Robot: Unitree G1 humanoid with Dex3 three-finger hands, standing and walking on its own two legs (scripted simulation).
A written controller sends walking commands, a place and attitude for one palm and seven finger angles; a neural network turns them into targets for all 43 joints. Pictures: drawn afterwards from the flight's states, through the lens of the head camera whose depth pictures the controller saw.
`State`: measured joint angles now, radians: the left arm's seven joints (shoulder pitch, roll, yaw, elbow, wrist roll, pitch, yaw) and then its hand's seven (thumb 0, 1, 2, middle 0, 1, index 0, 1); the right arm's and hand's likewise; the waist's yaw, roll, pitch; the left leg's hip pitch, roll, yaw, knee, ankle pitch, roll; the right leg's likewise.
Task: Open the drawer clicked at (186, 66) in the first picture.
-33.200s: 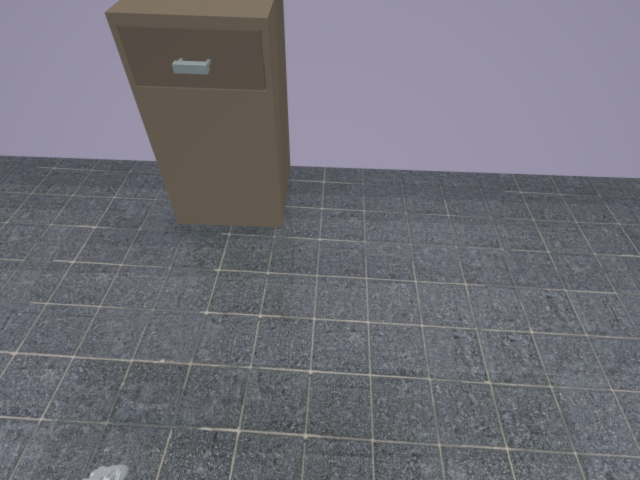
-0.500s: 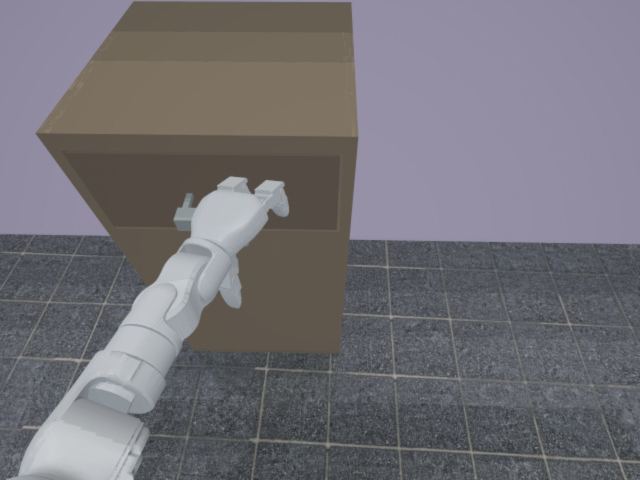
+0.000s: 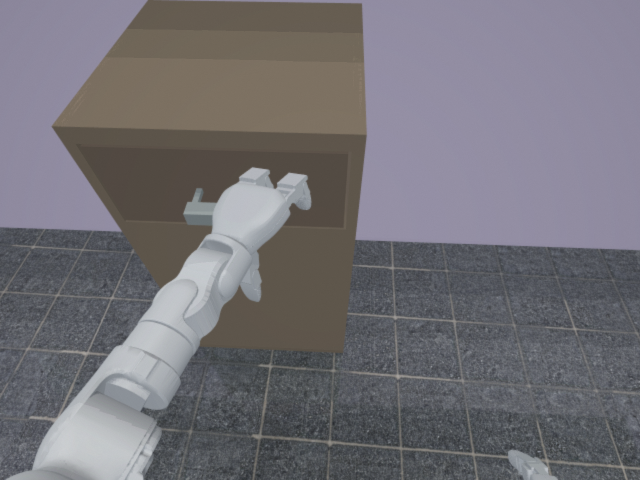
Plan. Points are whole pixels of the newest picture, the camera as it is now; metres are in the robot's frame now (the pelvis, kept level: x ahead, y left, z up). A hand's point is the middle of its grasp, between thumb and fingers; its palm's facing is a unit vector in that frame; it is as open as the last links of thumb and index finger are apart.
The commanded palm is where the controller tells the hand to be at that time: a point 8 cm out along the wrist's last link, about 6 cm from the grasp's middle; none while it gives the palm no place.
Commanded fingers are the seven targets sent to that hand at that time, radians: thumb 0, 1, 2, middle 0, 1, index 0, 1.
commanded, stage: re-aim the fingers above the handle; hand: left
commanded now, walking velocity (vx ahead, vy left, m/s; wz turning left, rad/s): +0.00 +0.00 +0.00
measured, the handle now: (220, 204) +0.54 +0.18 -0.01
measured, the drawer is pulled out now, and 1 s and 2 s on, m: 0.00 0.00 0.00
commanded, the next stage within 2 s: lower the fingers behind the handle in 0.16 s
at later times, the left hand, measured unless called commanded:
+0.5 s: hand (242, 245) +0.42 +0.12 +0.03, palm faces -0.13 -0.16 -0.98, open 13.8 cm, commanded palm +0.43 +0.18 +0.09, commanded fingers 0.00 -0.50 0.30 -0.30 -1.20 -0.30 -1.20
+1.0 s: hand (217, 238) +0.45 +0.16 +0.01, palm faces -0.06 -0.07 -1.00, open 14.0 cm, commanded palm +0.43 +0.17 +0.05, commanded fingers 0.00 -0.50 0.30 -0.30 -1.20 -0.30 -1.20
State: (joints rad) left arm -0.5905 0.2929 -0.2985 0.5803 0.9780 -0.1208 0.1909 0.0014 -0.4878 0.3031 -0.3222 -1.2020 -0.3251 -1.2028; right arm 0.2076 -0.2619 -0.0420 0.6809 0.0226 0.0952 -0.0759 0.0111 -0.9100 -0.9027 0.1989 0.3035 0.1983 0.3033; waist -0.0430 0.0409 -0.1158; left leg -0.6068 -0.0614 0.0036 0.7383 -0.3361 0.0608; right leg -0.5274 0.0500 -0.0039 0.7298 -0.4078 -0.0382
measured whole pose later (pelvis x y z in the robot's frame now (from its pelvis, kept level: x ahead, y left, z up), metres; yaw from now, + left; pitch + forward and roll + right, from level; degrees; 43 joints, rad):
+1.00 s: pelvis +0.00 +0.00 -0.02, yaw -1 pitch +18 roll -2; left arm -0.69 0.39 -0.15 0.85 1.06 -0.09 0.24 0.00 -0.49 0.30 -0.32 -1.25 -0.28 -1.20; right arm 0.31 -0.25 -0.07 0.67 0.00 0.15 -0.04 0.01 -0.91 -0.90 0.20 0.30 0.20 0.30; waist -0.06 0.04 -0.18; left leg -0.80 -0.04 0.00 0.88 -0.39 0.05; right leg -0.71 0.08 -0.01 0.85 -0.45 -0.05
